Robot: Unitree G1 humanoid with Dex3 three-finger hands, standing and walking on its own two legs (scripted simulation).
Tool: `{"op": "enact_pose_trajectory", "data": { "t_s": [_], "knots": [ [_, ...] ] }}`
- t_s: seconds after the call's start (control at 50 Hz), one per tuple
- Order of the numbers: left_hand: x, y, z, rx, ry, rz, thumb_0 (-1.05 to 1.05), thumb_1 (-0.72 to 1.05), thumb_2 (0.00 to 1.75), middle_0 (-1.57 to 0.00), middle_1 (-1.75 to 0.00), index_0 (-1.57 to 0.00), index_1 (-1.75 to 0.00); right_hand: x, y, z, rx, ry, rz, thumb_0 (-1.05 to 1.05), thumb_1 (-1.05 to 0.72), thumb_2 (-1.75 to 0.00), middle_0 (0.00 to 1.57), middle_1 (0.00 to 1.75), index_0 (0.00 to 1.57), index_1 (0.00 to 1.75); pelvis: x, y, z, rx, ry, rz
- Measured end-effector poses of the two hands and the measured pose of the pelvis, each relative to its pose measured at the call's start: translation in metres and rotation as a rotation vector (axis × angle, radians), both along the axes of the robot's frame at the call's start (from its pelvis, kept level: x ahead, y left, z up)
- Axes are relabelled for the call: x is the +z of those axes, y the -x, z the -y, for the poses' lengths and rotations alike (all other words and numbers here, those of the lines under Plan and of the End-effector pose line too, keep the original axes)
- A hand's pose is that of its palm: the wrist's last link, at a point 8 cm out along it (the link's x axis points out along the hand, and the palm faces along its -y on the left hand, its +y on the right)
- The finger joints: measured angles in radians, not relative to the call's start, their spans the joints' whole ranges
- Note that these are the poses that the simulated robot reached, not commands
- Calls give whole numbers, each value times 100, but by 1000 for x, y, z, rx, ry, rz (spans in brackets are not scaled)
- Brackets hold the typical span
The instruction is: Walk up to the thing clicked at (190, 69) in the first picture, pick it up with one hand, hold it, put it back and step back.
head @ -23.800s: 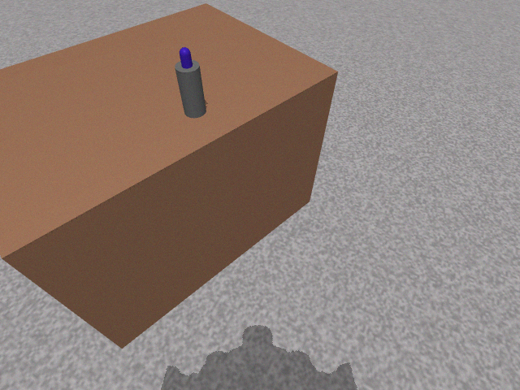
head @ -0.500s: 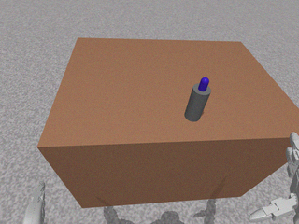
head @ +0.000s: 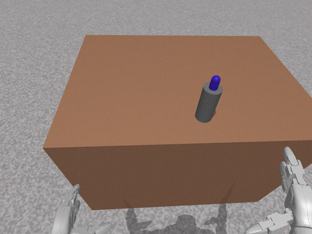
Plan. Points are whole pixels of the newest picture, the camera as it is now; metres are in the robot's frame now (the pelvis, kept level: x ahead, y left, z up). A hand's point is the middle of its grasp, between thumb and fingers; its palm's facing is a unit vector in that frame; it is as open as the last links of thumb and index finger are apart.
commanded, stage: home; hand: right
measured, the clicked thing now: (209, 98) +0.50 -0.19 +0.04
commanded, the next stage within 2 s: none
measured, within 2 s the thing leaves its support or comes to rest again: neither
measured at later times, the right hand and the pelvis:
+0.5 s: hand (222, 211) +0.18 -0.18 -0.07, palm faces +0.10 +0.97 -0.22, open 17.4 cm; pelvis +0.01 +0.00 -0.01, yaw +1 degrees
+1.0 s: hand out of the picture +0.11 -0.26 -0.13, palm faces -0.05 +0.92 -0.40, open 17.4 cm; pelvis +0.01 -0.01 -0.01, yaw +0 degrees
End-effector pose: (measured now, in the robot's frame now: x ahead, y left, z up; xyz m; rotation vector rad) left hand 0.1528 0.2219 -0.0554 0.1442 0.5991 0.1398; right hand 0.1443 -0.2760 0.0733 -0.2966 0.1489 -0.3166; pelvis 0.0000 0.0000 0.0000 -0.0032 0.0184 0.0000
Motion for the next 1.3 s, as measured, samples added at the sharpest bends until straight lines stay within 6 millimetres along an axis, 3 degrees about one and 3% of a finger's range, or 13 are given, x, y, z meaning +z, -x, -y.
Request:
{"op": "enact_pose_trajectory", "data": {
  "t_s": [0.08,0.18,0.32,0.48,0.72,0.8,0.94,1.04,1.18,1.3],
  "knots": [
    [-9,1,7,-1,6,-34,-1,23,56,-15,-21,-15,-20,-38,3,-15,29,-69,-148,-1,53,-7,6,6,6,6,-2,0,2,-2,-3,-15],
    [-7,0,-2,21,-31,-28,0,54,71,-17,-25,-17,-24,-79,5,-29,44,-131,-299,-1,53,-6,6,6,6,6,-4,-1,3,0,-4,-30],
    [-3,-4,-5,22,-60,-16,0,79,84,-19,-28,-19,-28,-124,-6,-54,93,-206,-438,-1,53,-6,6,6,6,6,-9,-3,1,2,-5,-49],
    [-20,0,-13,29,-76,-81,1,87,88,-20,-29,-20,-29,-126,-18,-52,69,-187,-434,-1,52,-6,6,6,7,6,-14,-6,0,9,-14,-52],
    [-43,8,-19,66,-75,-165,1,89,90,-20,-30,-20,-29,-126,-14,-50,46,-158,-470,-1,54,-5,6,6,6,6,-20,-7,2,11,-17,-73],
    [-54,13,-27,-37,-133,-272,1,89,90,-20,-30,-20,-29,-146,-11,-36,130,-59,-581,0,54,-5,6,6,6,6,-19,-7,3,2,-9,-28],
    [-53,39,-59,-3,-168,-389,1,89,90,-20,-30,-20,-29,-165,23,11,57,-19,-776,0,54,-5,6,6,6,6,-12,-7,5,4,-5,24],
    [-50,64,-74,30,-188,-475,1,90,90,-20,-30,-20,-29,-169,52,30,0,-18,-886,0,55,-5,6,6,6,5,-4,-4,7,1,-5,47],
    [-47,94,-75,44,-174,-589,1,90,90,-20,-30,-20,-29,-168,86,35,-46,-51,-996,0,54,-5,6,6,6,5,10,1,8,-4,-5,73],
    [-45,108,-69,40,-150,-631,0,90,90,-20,-30,-20,-29,-166,105,31,-61,-78,-1050,0,54,-5,6,6,6,6,20,6,8,-6,-3,90]
  ]
}}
